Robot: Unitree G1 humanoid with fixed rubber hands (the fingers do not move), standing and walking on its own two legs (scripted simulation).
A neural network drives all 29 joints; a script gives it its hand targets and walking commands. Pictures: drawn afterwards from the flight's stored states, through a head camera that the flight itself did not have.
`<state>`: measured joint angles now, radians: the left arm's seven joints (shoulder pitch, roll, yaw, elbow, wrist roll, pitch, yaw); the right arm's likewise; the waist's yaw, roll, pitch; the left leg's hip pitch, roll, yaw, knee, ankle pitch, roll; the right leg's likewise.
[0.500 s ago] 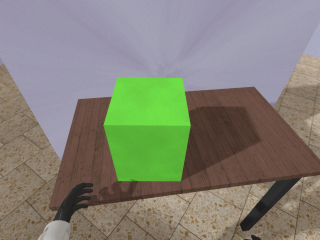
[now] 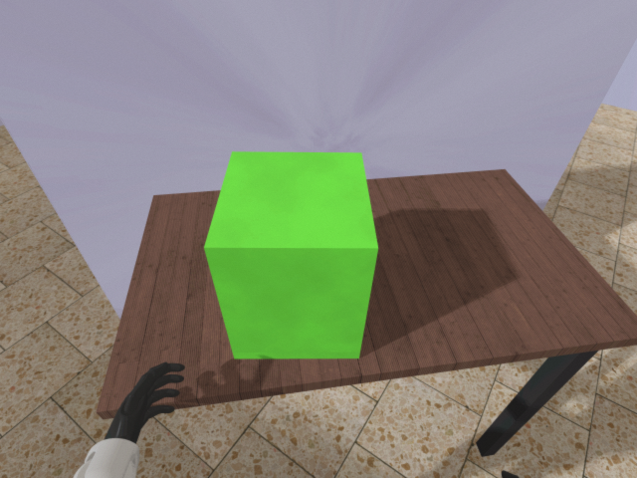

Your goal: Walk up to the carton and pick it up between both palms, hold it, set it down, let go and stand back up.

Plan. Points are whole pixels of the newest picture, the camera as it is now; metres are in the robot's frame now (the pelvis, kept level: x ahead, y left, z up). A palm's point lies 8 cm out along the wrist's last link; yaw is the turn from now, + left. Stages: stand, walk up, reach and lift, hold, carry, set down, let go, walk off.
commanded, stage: stand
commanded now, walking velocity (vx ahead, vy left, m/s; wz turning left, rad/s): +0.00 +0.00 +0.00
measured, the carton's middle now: (296, 257) +0.45 +0.04 +0.04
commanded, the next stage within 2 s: none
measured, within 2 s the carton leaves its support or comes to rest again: neither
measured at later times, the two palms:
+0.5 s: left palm (129, 428) +0.21 +0.24 -0.01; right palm out of the picture +0.11 -0.26 -0.10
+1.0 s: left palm (129, 428) +0.21 +0.24 -0.01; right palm out of the picture +0.11 -0.27 -0.10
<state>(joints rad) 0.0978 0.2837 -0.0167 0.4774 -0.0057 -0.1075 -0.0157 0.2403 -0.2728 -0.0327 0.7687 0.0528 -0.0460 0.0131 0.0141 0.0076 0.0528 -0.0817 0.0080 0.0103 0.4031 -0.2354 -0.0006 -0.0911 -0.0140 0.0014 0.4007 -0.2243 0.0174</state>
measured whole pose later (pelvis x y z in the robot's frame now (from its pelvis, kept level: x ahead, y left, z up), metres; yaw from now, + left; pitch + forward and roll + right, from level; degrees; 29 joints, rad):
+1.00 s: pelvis +0.00 +0.00 +0.00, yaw +0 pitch -5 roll +0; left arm 0.10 0.29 -0.02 0.48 -0.01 -0.12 -0.01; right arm 0.21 -0.28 -0.03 0.83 0.05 -0.04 0.02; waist 0.01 0.01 0.07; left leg -0.08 0.01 0.01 0.40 -0.23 0.00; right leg -0.09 -0.01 0.00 0.40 -0.22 0.02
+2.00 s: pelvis +0.00 +0.00 +0.00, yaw +0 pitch -5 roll +0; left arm 0.09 0.29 -0.02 0.48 -0.01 -0.13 -0.01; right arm 0.19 -0.28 -0.03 0.85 0.05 -0.03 0.02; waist 0.01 0.01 0.08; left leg -0.08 0.01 0.01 0.40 -0.23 0.00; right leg -0.09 -0.01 0.00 0.40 -0.22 0.02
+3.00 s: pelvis +0.00 +0.00 +0.00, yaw +0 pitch -5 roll +0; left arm 0.09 0.30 -0.02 0.47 -0.01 -0.13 -0.01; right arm 0.17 -0.28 -0.03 0.86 0.05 -0.03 0.03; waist 0.01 0.01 0.09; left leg -0.08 0.01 0.01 0.40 -0.23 0.00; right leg -0.09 -0.01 0.00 0.40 -0.22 0.02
